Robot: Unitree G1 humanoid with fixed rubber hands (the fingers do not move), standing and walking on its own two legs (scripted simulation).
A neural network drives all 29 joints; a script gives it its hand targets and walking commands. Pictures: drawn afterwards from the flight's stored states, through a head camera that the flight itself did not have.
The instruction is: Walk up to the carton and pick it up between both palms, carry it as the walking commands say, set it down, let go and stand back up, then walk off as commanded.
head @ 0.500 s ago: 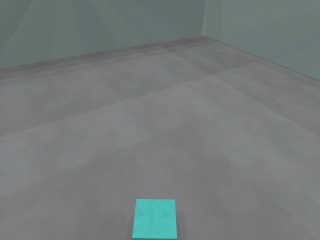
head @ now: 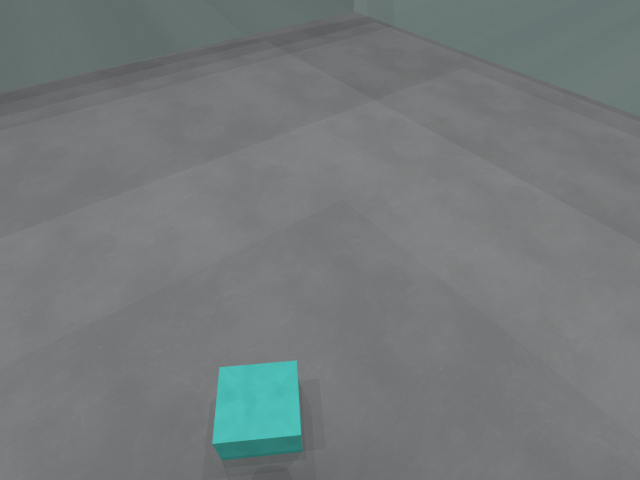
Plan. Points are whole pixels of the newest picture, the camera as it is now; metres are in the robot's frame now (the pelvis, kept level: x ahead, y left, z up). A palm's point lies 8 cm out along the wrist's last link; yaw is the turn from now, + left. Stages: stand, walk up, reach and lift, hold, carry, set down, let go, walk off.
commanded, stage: stand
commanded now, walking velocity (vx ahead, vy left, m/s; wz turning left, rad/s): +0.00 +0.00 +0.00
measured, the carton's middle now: (260, 408) +0.49 +0.17 -0.68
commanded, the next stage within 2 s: walk off in 1.72 s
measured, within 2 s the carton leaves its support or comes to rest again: neither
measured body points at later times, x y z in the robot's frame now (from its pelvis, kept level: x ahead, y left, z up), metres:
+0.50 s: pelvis -0.03 -0.08 +0.02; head -0.02 -0.12 +0.47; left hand +0.01 +0.19 -0.08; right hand +0.07 -0.33 -0.13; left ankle -0.06 +0.09 -0.66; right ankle +0.01 -0.10 -0.72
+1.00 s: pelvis -0.08 -0.03 +0.02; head -0.09 -0.01 +0.47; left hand -0.04 +0.23 -0.12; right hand -0.03 -0.30 -0.10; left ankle -0.10 +0.07 -0.72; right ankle -0.10 -0.13 -0.69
